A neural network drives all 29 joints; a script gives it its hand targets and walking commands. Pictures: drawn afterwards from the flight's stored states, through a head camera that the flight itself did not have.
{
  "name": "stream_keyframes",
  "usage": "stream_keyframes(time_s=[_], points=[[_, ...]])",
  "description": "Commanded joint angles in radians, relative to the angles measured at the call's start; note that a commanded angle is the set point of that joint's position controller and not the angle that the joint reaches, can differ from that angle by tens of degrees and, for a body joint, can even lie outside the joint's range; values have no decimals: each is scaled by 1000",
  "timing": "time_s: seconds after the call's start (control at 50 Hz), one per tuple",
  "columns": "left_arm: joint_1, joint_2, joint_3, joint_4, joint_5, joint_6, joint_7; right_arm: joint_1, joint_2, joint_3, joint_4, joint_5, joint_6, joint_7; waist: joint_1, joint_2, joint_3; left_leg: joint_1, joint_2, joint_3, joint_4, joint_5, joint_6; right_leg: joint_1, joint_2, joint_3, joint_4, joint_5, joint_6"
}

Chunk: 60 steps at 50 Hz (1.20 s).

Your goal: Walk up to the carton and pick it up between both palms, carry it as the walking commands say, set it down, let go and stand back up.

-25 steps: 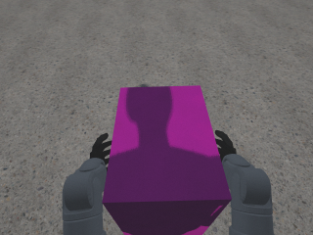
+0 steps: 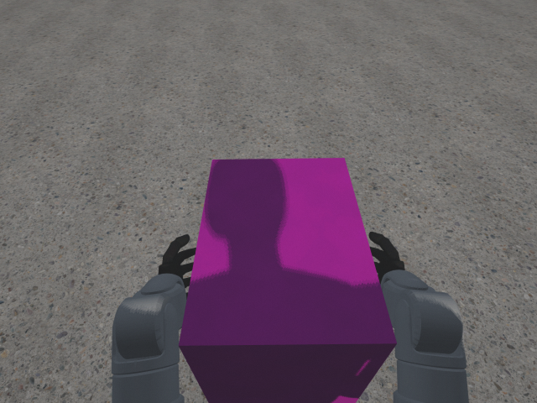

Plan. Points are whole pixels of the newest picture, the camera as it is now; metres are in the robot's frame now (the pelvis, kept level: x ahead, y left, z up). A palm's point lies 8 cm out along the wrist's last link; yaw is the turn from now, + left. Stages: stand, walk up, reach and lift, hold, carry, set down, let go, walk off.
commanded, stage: carry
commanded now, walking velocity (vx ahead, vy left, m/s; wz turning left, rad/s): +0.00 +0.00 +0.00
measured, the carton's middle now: (279, 288) +0.29 +0.00 +0.02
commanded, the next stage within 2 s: hold in 0.86 s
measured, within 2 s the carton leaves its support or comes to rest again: neither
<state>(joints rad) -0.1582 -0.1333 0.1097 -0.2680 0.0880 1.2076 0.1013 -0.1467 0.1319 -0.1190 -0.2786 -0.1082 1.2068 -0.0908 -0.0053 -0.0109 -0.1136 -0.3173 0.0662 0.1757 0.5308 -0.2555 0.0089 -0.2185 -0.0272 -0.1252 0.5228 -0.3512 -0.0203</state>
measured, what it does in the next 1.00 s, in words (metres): stands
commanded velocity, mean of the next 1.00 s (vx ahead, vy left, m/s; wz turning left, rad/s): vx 0.00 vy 0.00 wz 0.00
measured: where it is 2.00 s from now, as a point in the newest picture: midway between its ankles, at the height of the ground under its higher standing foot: outside the picture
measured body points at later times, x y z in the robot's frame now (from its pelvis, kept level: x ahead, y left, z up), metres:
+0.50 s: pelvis -0.04 -0.01 +0.00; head -0.06 -0.01 +0.45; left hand +0.24 +0.15 +0.06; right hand +0.24 -0.16 +0.06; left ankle +0.01 +0.11 -0.73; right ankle -0.05 -0.10 -0.73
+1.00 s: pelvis -0.05 -0.01 +0.00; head -0.05 +0.00 +0.45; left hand +0.23 +0.15 +0.01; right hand +0.23 -0.15 +0.01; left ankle +0.02 +0.11 -0.73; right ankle -0.05 -0.09 -0.73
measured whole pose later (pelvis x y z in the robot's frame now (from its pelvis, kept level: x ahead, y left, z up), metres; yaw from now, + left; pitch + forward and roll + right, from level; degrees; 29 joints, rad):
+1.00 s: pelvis -0.05 -0.01 +0.00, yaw -5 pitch -4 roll +0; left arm -0.10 -0.13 0.15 0.02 0.19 0.81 0.00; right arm -0.14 0.13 -0.13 0.12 -0.17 0.77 -0.01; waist 0.08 -0.02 0.06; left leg -0.24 0.00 0.03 0.50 -0.19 0.01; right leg -0.18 0.03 -0.04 0.53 -0.28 -0.05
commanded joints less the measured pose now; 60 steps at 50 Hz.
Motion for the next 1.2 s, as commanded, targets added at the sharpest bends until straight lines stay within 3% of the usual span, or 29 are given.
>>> stream_keyframes(time_s=[0.0, 0.2, 0.58, 0.84, 0.86, 0.88, 0.92, 0.94, 0.96, 1.0, 1.08, 1.18], points=[[-502, -897, -686, -93, -377, -21, -261, -497, 869, 679, -74, 364, -12, 257, 1, 11, -228, 146, 120, -134, -59, 272, 1, 13, -133, 108, -79, 322, -14], [-518, -890, -665, -66, -363, -36, -260, -519, 872, 665, -45, 357, -28, 255, 0, 8, -212, 127, 110, -136, -76, 191, 3, -20, -132, 114, -101, 242, -18], [-499, -861, -637, -54, -335, -104, -252, -507, 855, 643, -29, 336, -100, 241, 4, 6, -233, 130, 94, -140, -69, 181, 9, -47, -129, 114, -99, 217, -24], [-449, -830, -680, -152, -373, -31, -243, -457, 835, 687, -127, 380, -36, 230, 6, 10, -219, 129, 89, -127, -73, 199, 15, -43, -118, 102, -98, 209, -28], [-214, -569, -128, 562, 36, -192, -213, -213, 573, 168, 626, -44, -208, 176, 97, -42, 230, 208, -161, -226, -139, -8, 28, -160, 61, 253, -214, -9, -49], [-232, -459, -228, 392, 37, -353, -216, -206, 541, 200, 520, -50, -360, 172, 101, -54, 201, 199, -146, -237, -107, -32, 36, -106, 63, 263, -193, 14, -47], [-318, -596, -381, 197, -36, -495, -255, -329, 700, 326, 362, -4, -505, 181, 96, -67, 3, 200, -153, -272, -76, 86, 49, 58, 70, 259, -110, 139, -42], [-333, -669, -452, 122, -82, -518, -275, -365, 790, 404, 294, 45, -535, 181, 110, -78, -129, 224, -156, -275, -58, 203, 46, 109, 79, 262, -88, 232, -37], [-380, -660, -514, 42, -117, -527, -273, -403, 799, 461, 192, 100, -556, 170, 82, -79, -245, 291, -178, -263, -23, 294, 43, 106, 88, 265, -75, 372, -13], [-466, -639, -586, -51, -165, -528, -248, -500, 787, 550, 108, 176, -574, 163, 94, -18, -306, 335, -174, -264, -6, 357, 18, 51, 72, 280, -47, 432, -3], [-400, -592, -559, 48, -164, -495, -203, -447, 706, 549, 163, 160, -568, 168, 99, 45, -230, 387, -167, -257, -12, 321, 0, -66, 76, 269, -63, 258, -24], [-373, -649, -498, 185, -127, -477, -204, -451, 727, 492, 292, 99, -553, 189, 90, 27, -116, 384, -155, -259, -54, 256, 6, -97, 74, 265, -106, 120, -35]])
